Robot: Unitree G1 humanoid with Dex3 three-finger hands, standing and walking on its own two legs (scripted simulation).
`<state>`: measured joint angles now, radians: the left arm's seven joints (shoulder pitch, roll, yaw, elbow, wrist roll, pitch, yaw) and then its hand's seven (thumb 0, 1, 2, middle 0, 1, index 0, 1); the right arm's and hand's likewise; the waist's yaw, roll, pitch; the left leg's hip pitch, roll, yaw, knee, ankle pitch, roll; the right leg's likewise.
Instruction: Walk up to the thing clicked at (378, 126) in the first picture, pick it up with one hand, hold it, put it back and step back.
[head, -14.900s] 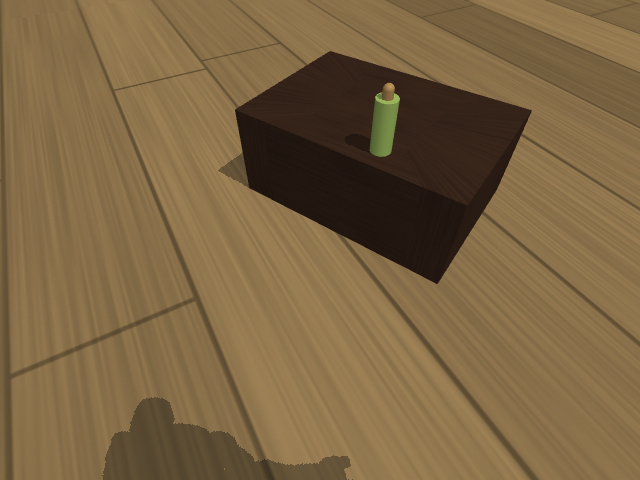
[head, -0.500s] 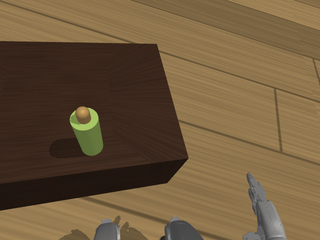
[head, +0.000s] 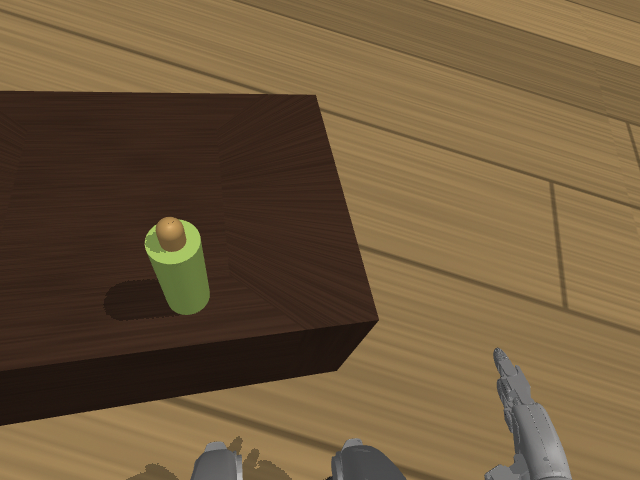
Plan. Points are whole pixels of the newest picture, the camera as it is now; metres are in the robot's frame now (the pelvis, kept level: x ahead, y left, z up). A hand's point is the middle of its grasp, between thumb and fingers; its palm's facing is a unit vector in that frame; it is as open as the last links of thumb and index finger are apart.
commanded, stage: go down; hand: left
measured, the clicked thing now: (179, 264) +0.48 +0.17 -0.15
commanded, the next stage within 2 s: approach in 1.96 s
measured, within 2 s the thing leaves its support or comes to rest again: neither
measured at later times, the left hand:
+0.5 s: hand out of the picture +0.38 +0.37 +0.07, palm faces +0.16 -0.99 +0.01, open 17.6 cm
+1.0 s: hand out of the picture +0.38 +0.37 +0.07, palm faces +0.16 -0.99 +0.02, open 17.6 cm
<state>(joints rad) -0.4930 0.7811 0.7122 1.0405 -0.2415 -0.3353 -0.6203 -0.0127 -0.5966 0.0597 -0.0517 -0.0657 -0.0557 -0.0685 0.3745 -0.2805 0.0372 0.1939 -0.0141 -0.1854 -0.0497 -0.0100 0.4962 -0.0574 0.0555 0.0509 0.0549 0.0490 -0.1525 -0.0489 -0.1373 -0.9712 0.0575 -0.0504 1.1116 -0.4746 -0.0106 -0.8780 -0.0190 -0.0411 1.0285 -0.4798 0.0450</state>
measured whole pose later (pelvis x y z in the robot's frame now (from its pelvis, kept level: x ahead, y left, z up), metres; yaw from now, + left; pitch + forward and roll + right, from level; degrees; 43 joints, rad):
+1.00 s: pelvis +0.01 +0.00 +0.00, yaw +0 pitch +19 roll -4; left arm -0.46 0.77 0.71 1.02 -0.25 -0.31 -0.63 -0.01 -0.58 0.07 -0.04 -0.07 -0.05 -0.07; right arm 0.38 -0.28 0.04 0.21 -0.01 -0.18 -0.06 -0.01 0.50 -0.06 0.06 0.05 0.05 0.05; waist -0.14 -0.04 -0.14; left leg -0.95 0.06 -0.05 1.10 -0.48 -0.01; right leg -0.86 -0.02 -0.04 1.02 -0.48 0.04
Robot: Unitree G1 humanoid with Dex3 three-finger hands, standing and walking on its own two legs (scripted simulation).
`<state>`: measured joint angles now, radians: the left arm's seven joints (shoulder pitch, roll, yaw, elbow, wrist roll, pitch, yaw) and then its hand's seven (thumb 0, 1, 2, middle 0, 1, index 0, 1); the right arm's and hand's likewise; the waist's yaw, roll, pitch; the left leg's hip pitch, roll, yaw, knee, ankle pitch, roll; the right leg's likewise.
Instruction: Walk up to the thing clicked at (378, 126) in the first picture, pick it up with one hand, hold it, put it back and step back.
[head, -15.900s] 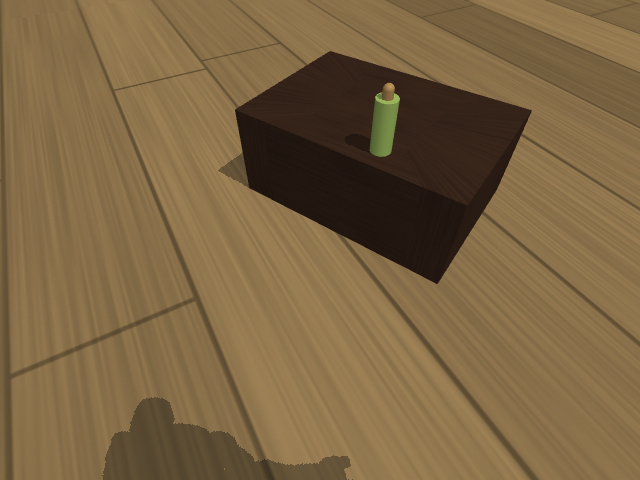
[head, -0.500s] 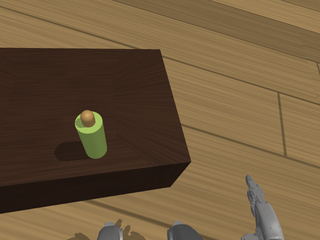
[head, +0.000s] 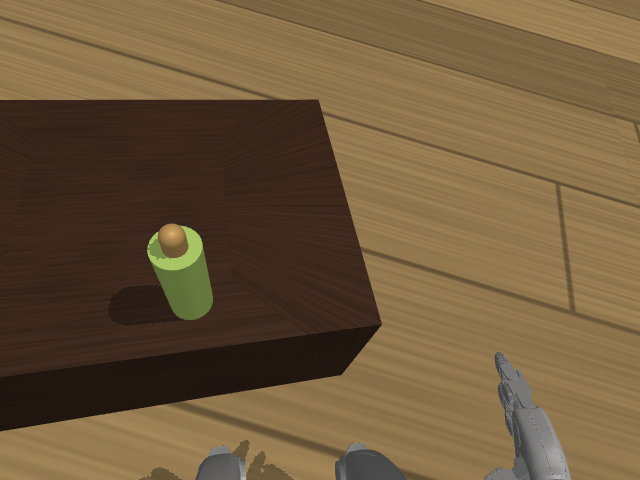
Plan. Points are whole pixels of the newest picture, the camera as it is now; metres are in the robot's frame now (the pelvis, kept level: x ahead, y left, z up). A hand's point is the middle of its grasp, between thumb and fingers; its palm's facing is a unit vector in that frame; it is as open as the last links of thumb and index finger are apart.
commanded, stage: go down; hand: left
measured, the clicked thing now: (182, 270) +0.47 +0.17 -0.15
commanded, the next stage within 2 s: approach in 0.96 s
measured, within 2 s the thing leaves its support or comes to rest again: neither
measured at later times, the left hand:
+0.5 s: hand out of the picture +0.38 +0.37 +0.07, palm faces +0.17 -0.99 +0.02, open 17.6 cm
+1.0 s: hand out of the picture +0.38 +0.37 +0.07, palm faces +0.17 -0.99 +0.02, open 17.5 cm
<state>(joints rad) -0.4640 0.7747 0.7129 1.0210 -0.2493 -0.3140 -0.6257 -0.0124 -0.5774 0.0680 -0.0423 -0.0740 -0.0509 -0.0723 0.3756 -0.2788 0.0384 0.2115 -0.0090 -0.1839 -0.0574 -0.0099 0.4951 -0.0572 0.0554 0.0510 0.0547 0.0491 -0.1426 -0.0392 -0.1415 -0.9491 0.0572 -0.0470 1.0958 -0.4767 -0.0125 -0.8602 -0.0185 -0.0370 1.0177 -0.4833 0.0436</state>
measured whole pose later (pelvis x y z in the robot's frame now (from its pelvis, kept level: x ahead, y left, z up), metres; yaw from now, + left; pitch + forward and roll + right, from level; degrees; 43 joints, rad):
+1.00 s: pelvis +0.00 +0.00 +0.00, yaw +0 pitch +18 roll -4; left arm -0.46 0.76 0.71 0.99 -0.25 -0.31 -0.63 -0.01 -0.54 0.07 -0.03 -0.08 -0.05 -0.07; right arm 0.37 -0.28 0.04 0.23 -0.01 -0.19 -0.06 -0.01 0.50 -0.06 0.06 0.05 0.06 0.05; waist -0.13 -0.04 -0.13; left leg -0.93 0.05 -0.05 1.09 -0.47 -0.01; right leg -0.84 -0.02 -0.04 1.01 -0.48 0.04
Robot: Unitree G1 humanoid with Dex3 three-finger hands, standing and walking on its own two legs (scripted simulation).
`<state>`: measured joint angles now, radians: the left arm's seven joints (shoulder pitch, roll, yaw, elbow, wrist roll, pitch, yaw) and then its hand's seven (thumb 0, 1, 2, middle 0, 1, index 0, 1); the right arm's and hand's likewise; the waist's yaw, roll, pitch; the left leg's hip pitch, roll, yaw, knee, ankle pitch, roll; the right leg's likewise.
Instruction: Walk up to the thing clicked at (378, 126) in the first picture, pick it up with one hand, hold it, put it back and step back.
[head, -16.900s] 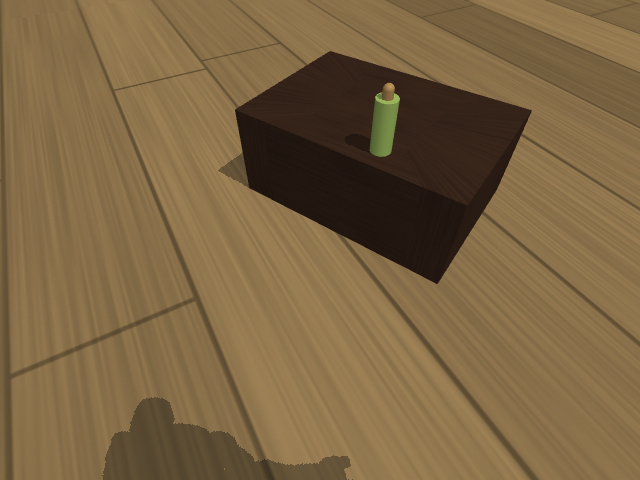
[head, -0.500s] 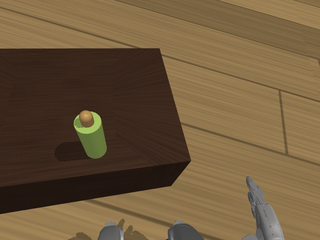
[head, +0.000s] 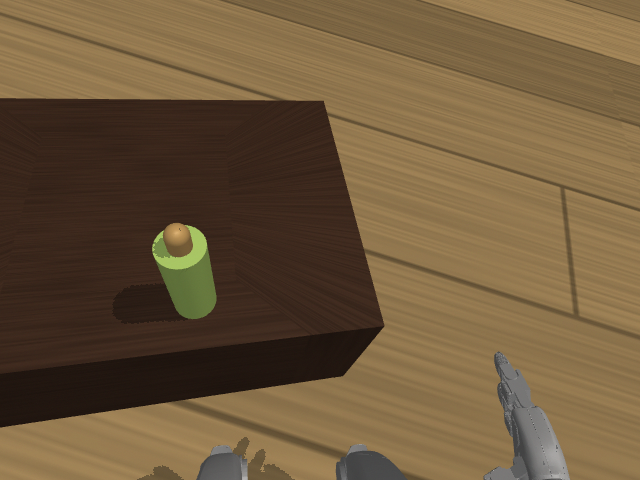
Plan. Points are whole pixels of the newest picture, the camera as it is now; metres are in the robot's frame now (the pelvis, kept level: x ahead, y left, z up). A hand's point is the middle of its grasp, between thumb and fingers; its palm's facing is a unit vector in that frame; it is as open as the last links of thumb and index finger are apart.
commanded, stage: approach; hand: left
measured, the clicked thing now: (186, 269) +0.47 +0.17 -0.15
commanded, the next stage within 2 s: close in in 0.62 s
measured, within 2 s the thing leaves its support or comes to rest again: neither
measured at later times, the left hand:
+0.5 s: hand (74, 291) +0.39 +0.29 -0.06, palm faces +0.09 -0.99 +0.08, open 17.7 cm
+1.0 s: hand (165, 293) +0.44 +0.21 -0.19, palm faces +0.10 -0.99 +0.06, open 17.6 cm
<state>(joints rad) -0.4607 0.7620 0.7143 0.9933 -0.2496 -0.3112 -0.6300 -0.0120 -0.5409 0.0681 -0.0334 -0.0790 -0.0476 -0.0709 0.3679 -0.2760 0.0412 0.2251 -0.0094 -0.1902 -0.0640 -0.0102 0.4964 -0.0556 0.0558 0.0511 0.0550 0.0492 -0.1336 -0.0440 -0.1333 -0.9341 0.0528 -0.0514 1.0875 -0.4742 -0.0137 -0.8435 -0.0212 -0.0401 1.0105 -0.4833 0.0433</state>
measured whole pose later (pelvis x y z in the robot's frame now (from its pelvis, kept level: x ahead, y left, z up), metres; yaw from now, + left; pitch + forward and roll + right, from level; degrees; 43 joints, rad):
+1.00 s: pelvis -0.06 -0.01 -0.14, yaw -4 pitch +31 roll -6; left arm -0.63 0.63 0.63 1.07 -0.09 -0.64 -0.26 -0.02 -0.61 0.05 -0.04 -0.11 -0.08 -0.09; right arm 0.49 -0.32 -0.10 -0.42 -0.07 -0.17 0.09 -0.01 0.52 -0.05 0.06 0.05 0.06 0.05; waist -0.38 -0.08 -0.14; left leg -1.61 0.07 -0.11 1.65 -0.59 -0.03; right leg -1.52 0.01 -0.06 1.59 -0.61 0.03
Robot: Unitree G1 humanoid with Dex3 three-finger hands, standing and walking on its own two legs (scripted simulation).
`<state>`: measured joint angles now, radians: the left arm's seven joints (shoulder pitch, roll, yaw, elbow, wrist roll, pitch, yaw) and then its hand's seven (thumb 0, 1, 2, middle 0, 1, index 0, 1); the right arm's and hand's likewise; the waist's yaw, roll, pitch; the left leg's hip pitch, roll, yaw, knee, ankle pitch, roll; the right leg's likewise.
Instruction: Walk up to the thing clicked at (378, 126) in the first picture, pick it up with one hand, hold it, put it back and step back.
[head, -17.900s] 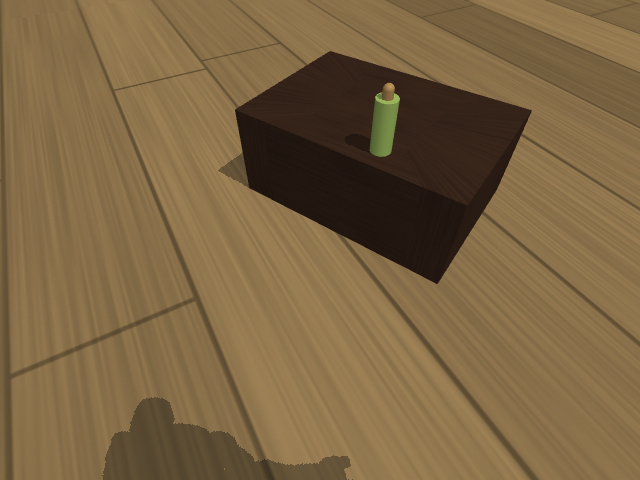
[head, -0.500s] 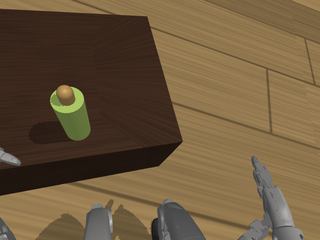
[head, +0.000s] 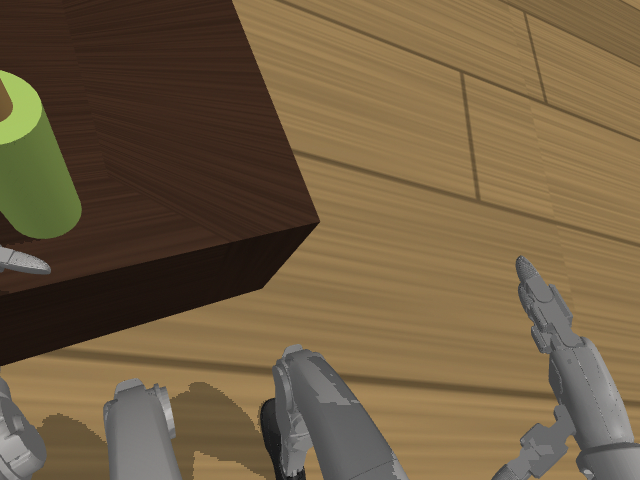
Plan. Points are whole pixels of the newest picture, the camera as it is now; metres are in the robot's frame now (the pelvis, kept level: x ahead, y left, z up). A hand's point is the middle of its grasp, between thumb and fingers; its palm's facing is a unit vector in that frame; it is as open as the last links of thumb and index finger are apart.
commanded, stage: close in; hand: left
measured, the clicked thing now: (14, 156) +0.51 +0.21 -0.02
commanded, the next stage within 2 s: rest palm in 0.32 s
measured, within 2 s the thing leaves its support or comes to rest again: leaves its support in 1.68 s
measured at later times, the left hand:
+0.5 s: hand (23, 185) +0.49 +0.21 -0.04, palm faces +0.17 -0.98 +0.05, open 17.6 cm
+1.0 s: hand (25, 191) +0.49 +0.21 -0.05, palm faces +0.20 -0.98 +0.02, open 13.4 cm
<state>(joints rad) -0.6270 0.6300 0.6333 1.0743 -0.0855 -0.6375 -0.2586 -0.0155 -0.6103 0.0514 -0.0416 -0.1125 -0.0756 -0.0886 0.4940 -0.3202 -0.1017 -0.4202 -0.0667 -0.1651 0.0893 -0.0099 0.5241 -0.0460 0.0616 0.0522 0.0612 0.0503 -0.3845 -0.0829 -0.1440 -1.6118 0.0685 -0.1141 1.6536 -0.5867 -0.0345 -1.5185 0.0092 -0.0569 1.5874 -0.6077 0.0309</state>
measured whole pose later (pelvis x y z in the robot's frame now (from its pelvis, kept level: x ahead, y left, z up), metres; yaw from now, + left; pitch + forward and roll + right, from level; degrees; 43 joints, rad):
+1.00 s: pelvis +0.01 +0.01 +0.00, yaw +0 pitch +31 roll -6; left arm -0.61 0.48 0.49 1.04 -0.03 -0.67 -0.03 -0.01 -0.48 0.29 -0.60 -0.51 -0.67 -0.49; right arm 0.49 -0.31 -0.14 -0.42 -0.06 -0.05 0.12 -0.01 0.52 -0.04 0.06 0.05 0.06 0.05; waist -0.34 -0.04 -0.17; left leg -1.59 0.06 -0.09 1.64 -0.61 -0.02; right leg -1.50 0.00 -0.04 1.58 -0.63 0.04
